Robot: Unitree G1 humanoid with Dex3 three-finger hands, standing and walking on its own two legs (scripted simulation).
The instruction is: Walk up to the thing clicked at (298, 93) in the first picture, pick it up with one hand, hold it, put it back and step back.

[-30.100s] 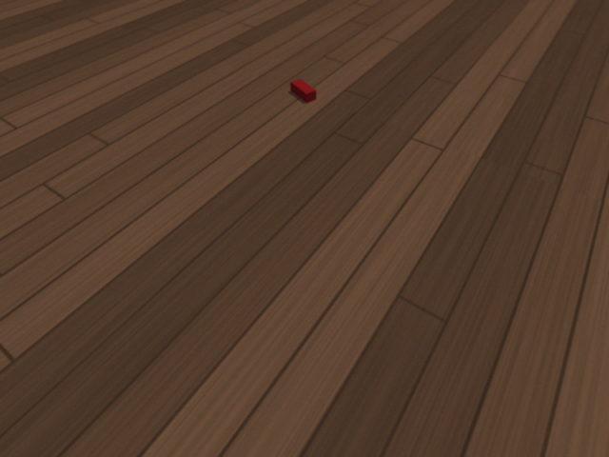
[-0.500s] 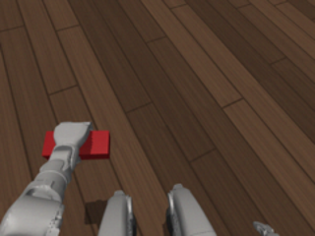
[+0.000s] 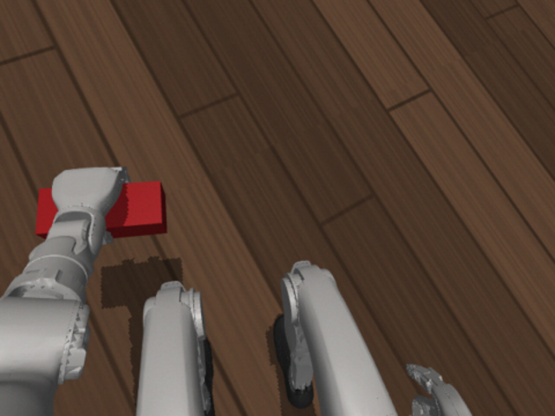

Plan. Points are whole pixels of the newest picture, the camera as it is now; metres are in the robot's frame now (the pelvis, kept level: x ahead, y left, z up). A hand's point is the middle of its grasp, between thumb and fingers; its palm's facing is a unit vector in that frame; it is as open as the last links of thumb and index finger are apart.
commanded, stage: crouch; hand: left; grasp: from above
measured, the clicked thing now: (107, 212) +0.44 +0.22 -0.20
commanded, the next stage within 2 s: lower in 0.76 s
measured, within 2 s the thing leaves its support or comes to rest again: rests again in 1.94 s
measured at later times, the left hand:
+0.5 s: hand (115, 212) +0.46 +0.22 -0.26, palm faces -0.46 -0.02 -0.89, open 10.4 cm
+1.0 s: hand (119, 213) +0.47 +0.23 -0.31, palm faces -0.47 -0.01 -0.88, open 10.3 cm
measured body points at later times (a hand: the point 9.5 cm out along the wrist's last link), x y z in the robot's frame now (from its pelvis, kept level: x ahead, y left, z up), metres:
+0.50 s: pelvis -0.01 +0.00 -0.08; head +0.24 +0.04 +0.30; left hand +0.48 +0.22 -0.21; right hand +0.02 -0.27 -0.19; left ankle +0.07 +0.11 -0.43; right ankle +0.08 -0.11 -0.43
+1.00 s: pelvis -0.01 +0.00 -0.12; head +0.25 +0.04 +0.25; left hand +0.49 +0.22 -0.26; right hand +0.00 -0.27 -0.22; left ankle +0.07 +0.11 -0.43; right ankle +0.08 -0.11 -0.43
